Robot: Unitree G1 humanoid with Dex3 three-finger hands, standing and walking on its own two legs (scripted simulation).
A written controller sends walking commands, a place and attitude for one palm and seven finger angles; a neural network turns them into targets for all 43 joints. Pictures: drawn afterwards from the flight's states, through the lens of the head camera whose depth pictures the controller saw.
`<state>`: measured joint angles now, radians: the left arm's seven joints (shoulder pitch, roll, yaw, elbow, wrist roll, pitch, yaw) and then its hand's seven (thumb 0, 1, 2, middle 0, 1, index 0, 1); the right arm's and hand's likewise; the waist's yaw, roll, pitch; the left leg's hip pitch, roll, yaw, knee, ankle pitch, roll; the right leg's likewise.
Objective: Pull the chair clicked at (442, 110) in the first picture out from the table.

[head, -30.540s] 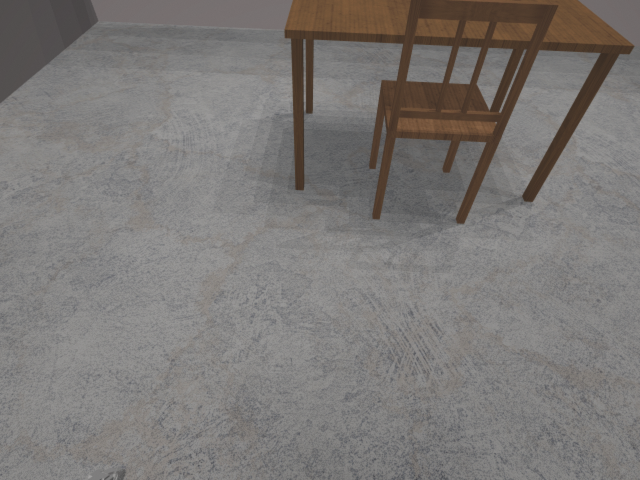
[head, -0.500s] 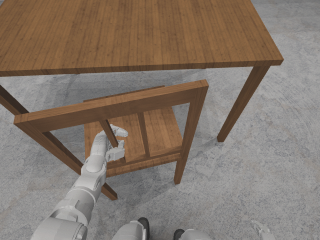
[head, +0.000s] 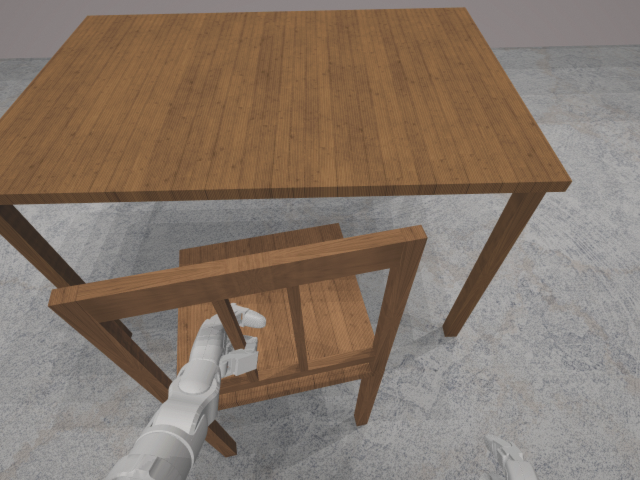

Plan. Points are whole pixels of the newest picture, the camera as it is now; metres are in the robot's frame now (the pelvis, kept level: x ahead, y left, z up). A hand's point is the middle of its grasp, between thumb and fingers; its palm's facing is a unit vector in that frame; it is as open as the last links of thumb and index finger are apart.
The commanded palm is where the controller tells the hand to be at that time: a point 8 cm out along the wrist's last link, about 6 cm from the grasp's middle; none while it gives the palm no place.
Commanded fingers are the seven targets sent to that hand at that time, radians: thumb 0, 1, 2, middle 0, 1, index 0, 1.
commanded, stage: stop walking, hand still on the chair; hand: left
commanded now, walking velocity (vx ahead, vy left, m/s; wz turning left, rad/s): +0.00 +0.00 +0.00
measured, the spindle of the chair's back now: (239, 343) +0.31 +0.14 -0.08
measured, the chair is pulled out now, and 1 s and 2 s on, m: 0.14 0.14 0.14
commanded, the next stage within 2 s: open the thumb and straighten the fingers in 0.44 s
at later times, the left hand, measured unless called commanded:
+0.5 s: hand (253, 352) +0.30 +0.12 -0.07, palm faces +0.04 -0.99 -0.16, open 5.2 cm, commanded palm +0.28 +0.16 -0.05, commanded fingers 0.00 0.90 0.90 -0.50 -1.45 -0.50 -1.45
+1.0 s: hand (236, 347) +0.30 +0.14 -0.07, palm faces +0.03 -0.98 -0.17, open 13.5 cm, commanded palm +0.28 +0.18 -0.04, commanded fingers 0.00 -0.55 0.20 -0.15 -0.44 -0.15 -0.44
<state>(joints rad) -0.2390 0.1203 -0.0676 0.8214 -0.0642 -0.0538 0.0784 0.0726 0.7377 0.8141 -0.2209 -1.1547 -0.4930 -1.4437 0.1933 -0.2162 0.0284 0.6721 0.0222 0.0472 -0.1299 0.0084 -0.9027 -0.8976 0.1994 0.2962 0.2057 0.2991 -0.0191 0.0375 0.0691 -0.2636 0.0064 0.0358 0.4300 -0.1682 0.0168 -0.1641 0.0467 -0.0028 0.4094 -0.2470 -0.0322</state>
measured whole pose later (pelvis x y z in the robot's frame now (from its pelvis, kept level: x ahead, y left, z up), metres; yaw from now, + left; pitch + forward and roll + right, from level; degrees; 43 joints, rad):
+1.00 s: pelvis +0.02 -0.01 -0.03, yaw +2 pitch +8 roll +0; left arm -0.04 0.19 0.01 0.42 -0.08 0.19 0.03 0.00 -0.40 0.27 -0.34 -1.04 -0.36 -1.06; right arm 0.26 -0.28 -0.01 0.58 0.06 0.02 -0.03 0.01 -0.91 -0.90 0.20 0.30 0.20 0.30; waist -0.05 0.05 -0.10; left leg -0.55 0.00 0.00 0.76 -0.35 0.01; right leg -0.44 0.04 -0.04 0.76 -0.45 -0.05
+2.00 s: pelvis +0.02 -0.01 -0.05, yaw +4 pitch +9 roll +0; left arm 0.44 0.19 -0.09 -0.07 -0.07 0.24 0.05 -0.01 -0.54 0.20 -0.01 0.00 0.00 0.00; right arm 0.25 -0.25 0.03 0.47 0.04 -0.06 -0.05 0.01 -0.90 -0.90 0.20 0.30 0.20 0.30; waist -0.03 0.06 -0.14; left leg -0.65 -0.02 -0.03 0.89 -0.41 0.01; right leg -0.52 0.03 -0.08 0.88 -0.52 -0.05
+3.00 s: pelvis +0.02 -0.01 -0.03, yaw +3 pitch +3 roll -1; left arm 0.67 0.33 0.11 -0.36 -0.07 -0.05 0.09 -0.01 -0.23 0.36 -0.05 -0.07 -0.11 -0.09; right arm 0.21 -0.23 0.00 0.57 0.05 -0.09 -0.11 0.01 -0.90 -0.90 0.20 0.30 0.20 0.30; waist 0.04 0.08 -0.05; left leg -0.43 0.00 -0.03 0.73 -0.34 0.01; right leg -0.29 0.04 -0.07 0.68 -0.44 -0.05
